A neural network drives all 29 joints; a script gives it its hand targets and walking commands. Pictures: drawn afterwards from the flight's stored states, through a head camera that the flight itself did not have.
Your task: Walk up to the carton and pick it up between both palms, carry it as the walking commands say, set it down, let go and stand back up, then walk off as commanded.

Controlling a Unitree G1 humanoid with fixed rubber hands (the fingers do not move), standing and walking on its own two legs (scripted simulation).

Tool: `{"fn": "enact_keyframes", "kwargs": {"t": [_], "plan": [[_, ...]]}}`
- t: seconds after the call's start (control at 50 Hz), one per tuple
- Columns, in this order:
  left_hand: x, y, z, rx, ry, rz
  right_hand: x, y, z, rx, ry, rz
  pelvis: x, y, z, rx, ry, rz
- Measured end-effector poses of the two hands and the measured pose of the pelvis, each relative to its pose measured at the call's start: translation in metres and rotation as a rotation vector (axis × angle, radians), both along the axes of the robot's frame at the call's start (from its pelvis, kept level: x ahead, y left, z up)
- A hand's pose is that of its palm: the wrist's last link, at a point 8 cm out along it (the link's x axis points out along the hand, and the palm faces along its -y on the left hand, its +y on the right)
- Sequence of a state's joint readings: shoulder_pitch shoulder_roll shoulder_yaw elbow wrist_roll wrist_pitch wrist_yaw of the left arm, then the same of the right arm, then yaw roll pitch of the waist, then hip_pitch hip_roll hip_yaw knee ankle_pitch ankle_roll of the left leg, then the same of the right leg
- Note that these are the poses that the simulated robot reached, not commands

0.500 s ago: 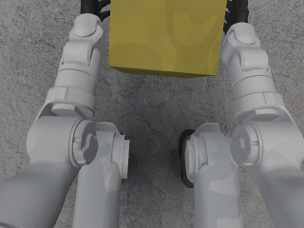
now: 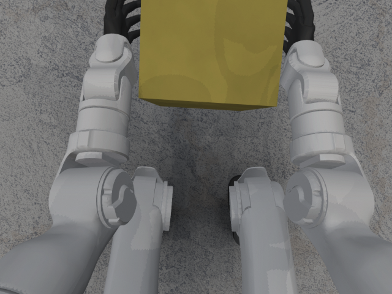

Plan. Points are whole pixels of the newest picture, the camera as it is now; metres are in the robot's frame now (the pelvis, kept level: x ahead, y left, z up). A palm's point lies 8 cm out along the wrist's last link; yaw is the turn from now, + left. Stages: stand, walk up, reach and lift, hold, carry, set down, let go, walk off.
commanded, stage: reach and lift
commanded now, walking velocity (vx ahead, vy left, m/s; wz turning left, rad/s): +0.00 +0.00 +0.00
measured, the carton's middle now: (206, 50) +0.54 -0.02 -0.19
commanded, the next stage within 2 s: none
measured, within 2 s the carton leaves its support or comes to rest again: neither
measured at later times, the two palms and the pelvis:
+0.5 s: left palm (99, 28) +0.51 +0.13 -0.04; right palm (321, 37) +0.51 -0.16 -0.05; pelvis +0.00 +0.00 +0.05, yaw +0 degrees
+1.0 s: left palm (66, 15) +0.50 +0.13 +0.04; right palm (356, 29) +0.49 -0.16 +0.03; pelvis +0.00 +0.00 +0.10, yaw +0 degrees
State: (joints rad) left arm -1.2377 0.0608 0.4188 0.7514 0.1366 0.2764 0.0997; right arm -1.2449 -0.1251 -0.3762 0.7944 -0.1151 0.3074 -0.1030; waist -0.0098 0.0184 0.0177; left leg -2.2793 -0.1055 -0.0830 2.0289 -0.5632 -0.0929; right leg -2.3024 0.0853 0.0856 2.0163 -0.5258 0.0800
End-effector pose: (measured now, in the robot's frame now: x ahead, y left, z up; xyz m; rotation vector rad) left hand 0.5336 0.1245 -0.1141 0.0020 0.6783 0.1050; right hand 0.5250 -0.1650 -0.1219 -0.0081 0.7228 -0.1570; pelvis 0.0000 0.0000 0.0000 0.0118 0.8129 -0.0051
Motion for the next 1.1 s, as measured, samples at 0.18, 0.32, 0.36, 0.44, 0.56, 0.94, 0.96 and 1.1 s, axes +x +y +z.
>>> {"fn": "enact_keyframes", "kwargs": {"t": [0.18, 0.32, 0.36, 0.44, 0.56, 0.94, 0.96, 1.1], "plan": [[-0.005, 0.001, 0.024, -0.011, -0.014, 0.010, -0.004, 0.001, 0.024, 0.008, -0.015, -0.007, 0.000, 0.000, 0.013, 0.000, 0.012, 0.000], [-0.011, 0.001, 0.047, -0.015, -0.009, 0.013, -0.010, 0.001, 0.048, 0.013, -0.010, -0.011, 0.000, 0.000, 0.028, 0.000, 0.012, 0.000], [-0.013, 0.001, 0.054, -0.015, -0.007, 0.014, -0.013, 0.001, 0.055, 0.013, -0.008, -0.012, -0.001, 0.000, 0.032, 0.000, 0.011, 0.000], [-0.017, 0.001, 0.067, -0.016, -0.004, 0.014, -0.017, 0.001, 0.067, 0.014, -0.006, -0.012, -0.001, 0.000, 0.040, 0.000, 0.007, 0.000], [-0.022, 0.002, 0.085, -0.017, -0.005, 0.015, -0.021, 0.002, 0.085, 0.014, -0.007, -0.013, -0.002, 0.001, 0.052, -0.001, 0.001, 0.000], [-0.035, 0.004, 0.142, -0.018, -0.004, 0.018, -0.036, 0.003, 0.141, 0.017, -0.006, -0.014, 0.003, 0.002, 0.094, -0.003, -0.035, -0.004], [-0.036, 0.004, 0.146, -0.018, -0.004, 0.018, -0.036, 0.003, 0.144, 0.017, -0.005, -0.014, 0.004, 0.002, 0.096, -0.003, -0.037, -0.004], [-0.041, 0.004, 0.167, -0.019, -0.004, 0.017, -0.042, 0.004, 0.165, 0.018, -0.006, -0.016, 0.008, 0.003, 0.113, -0.004, -0.053, -0.005]]}}
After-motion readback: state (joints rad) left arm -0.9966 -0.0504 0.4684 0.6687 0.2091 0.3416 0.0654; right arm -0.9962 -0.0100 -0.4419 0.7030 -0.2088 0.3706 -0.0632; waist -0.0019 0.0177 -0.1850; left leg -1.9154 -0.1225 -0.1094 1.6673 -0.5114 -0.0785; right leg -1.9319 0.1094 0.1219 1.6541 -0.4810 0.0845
